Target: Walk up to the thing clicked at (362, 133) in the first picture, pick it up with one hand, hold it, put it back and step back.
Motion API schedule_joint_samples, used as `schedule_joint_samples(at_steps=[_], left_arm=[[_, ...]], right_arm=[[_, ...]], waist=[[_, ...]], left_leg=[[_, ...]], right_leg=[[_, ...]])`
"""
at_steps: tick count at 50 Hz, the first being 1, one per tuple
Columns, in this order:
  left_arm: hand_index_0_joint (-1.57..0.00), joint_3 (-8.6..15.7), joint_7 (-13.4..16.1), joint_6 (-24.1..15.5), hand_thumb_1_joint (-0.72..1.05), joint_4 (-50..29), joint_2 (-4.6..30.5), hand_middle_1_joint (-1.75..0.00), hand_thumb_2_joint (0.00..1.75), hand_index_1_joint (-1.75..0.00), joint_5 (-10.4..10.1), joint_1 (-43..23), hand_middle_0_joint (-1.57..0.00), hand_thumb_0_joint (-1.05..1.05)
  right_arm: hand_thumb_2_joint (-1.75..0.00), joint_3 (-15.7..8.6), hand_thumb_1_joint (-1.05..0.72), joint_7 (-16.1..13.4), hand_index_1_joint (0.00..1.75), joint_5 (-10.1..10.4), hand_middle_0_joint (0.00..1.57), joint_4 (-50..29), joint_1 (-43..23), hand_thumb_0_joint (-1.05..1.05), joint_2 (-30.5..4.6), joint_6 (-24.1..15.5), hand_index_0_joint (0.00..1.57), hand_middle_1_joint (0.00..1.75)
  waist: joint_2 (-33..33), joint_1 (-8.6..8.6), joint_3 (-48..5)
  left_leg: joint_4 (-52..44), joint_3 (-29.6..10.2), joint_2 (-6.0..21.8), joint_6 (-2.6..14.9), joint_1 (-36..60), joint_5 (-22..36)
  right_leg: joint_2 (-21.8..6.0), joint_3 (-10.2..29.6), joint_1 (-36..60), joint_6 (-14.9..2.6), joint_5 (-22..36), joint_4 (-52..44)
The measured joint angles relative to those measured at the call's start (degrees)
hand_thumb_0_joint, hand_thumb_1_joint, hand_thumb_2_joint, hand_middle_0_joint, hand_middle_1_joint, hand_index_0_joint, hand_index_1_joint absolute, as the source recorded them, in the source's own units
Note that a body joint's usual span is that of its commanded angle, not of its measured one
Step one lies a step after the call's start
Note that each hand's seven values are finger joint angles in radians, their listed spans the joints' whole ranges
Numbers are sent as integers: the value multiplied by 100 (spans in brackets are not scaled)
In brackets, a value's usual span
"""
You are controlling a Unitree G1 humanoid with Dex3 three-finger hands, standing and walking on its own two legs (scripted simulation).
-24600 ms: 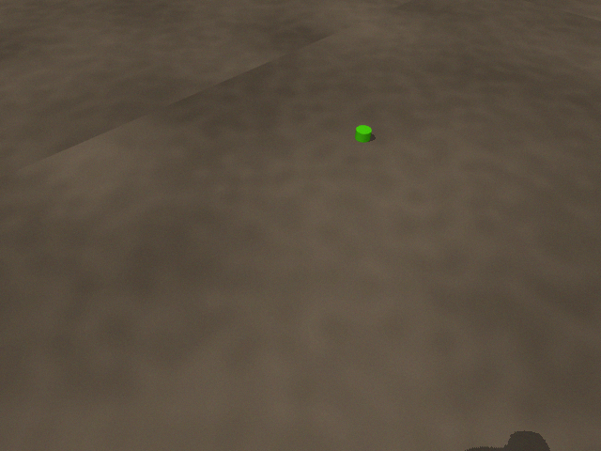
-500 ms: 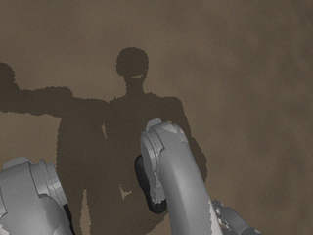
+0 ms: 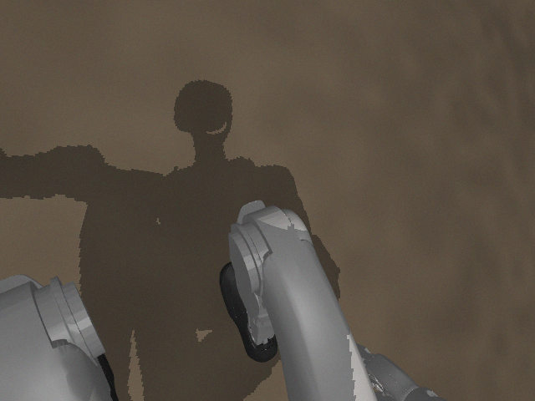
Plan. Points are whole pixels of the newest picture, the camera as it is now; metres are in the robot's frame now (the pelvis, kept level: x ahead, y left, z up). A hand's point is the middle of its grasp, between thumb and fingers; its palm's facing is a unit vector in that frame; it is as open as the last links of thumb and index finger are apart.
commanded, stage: open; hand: left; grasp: from above
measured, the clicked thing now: out of the picture +0.46 +0.32 -0.27
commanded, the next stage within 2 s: withdraw in 0.86 s
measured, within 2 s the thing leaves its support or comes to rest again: neither
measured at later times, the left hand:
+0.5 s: hand out of the picture +0.45 +0.32 -0.24, palm faces -0.43 -0.15 -0.89, open 12.8 cm
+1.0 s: hand out of the picture +0.44 +0.32 -0.24, palm faces -0.45 -0.14 -0.88, open 14.0 cm
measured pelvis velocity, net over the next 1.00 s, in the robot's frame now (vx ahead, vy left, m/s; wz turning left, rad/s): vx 0.00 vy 0.00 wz -0.01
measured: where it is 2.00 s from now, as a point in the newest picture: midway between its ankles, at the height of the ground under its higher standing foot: (185, 366)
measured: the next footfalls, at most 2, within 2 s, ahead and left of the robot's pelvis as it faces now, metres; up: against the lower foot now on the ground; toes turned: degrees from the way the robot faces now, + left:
none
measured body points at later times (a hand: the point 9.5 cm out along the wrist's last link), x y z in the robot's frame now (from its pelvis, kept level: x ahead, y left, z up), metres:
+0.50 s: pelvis +0.00 +0.00 +0.00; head +0.27 +0.13 +0.33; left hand +0.47 +0.33 -0.19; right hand +0.05 -0.25 -0.05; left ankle +0.06 +0.14 -0.26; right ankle +0.12 -0.14 -0.26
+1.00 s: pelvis +0.00 +0.00 +0.01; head +0.27 +0.13 +0.34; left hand +0.46 +0.32 -0.19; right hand +0.05 -0.26 -0.05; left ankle +0.06 +0.14 -0.26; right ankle +0.12 -0.14 -0.26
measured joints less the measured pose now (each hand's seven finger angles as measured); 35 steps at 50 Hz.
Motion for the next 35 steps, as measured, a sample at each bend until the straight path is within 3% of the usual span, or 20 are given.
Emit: schedule_joint_samples(at_steps=[13,21,35], left_arm=[[-52,-55,51,-72,-6,83,120,-72,57,-68,59,15,-52,0],[-36,-74,89,-18,-21,-1,168,-82,71,-79,-13,-10,-34,0],[-15,-121,-105,48,-44,-153,142,-98,90,-96,-173,44,-13,0]], right_arm=[[-90,137,-91,39,30,-55,20,-70,-43,0,-28,-71,20,30],[-90,144,-91,43,30,-55,20,-63,-87,0,-41,-161,20,30],[-90,125,-91,62,30,4,20,-100,-33,0,-86,-128,20,30]], waist=[[-60,-31,75],[-109,-39,138],[-64,-18,119]], left_leg=[[21,-54,4,-18,50,8],[30,-79,-1,-27,51,12],[-15,-86,-7,-31,63,-13]], right_leg=[[16,-42,45,1,40,-10],[16,-60,53,22,51,-16],[-16,-85,79,3,23,-66]])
